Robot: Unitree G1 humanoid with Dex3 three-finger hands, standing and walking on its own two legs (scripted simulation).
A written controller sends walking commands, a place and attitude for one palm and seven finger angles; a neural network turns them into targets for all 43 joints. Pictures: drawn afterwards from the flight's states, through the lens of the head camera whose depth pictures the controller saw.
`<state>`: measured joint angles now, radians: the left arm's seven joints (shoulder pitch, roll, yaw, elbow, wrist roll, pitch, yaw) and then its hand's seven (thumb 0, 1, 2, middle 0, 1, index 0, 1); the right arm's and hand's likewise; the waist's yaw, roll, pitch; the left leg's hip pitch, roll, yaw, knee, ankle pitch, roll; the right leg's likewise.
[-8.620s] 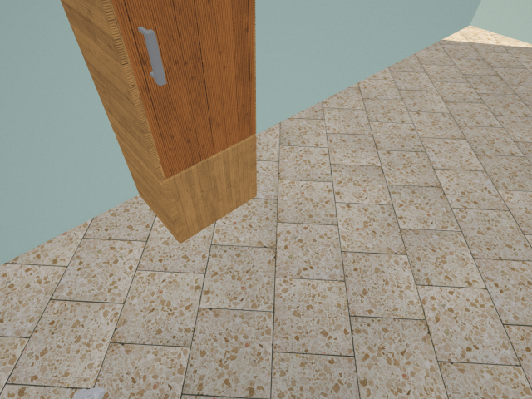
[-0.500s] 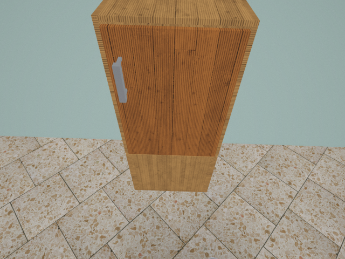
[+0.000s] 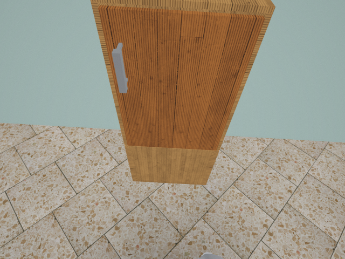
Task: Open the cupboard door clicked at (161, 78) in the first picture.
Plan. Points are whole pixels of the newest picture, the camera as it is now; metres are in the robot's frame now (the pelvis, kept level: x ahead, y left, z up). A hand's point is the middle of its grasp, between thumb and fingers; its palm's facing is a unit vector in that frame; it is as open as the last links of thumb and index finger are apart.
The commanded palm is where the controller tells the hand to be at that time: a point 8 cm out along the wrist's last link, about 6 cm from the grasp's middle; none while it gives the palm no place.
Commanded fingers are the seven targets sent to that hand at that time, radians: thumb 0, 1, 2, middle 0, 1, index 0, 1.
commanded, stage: come to a stop and stand still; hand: left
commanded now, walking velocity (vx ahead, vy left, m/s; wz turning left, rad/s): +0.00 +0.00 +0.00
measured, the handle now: (121, 68) +0.59 +0.19 +0.10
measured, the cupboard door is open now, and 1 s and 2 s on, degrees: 0 0 0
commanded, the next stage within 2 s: look again from close up in 0.60 s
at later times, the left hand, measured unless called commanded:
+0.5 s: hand out of the picture -0.03 +0.14 -0.16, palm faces +0.02 -0.99 -0.16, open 7.4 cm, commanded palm none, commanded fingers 0.00 0.90 0.90 -0.20 -0.30 -0.20 -0.30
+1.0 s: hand out of the picture +0.02 +0.18 -0.16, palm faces -0.01 -0.98 -0.22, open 7.4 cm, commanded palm none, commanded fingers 0.00 0.90 0.90 -0.20 -0.30 -0.20 -0.30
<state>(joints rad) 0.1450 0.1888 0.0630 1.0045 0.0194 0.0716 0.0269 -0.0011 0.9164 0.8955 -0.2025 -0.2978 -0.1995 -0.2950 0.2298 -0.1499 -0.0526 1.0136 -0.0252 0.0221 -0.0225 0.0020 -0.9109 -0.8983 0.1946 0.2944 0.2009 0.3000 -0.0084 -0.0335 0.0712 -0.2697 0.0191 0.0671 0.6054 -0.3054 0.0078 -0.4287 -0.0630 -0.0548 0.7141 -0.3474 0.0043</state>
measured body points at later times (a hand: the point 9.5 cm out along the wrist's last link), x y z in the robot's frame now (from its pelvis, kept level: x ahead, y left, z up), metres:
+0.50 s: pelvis -0.02 -0.02 +0.02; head -0.02 -0.02 +0.47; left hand -0.03 +0.19 -0.14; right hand -0.02 -0.24 -0.15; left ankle +0.01 +0.11 -0.73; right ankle -0.04 -0.11 -0.73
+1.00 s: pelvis -0.01 +0.00 +0.01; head +0.00 -0.01 +0.46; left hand +0.02 +0.23 -0.14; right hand -0.03 -0.20 -0.16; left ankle +0.01 +0.11 -0.73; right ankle -0.04 -0.11 -0.73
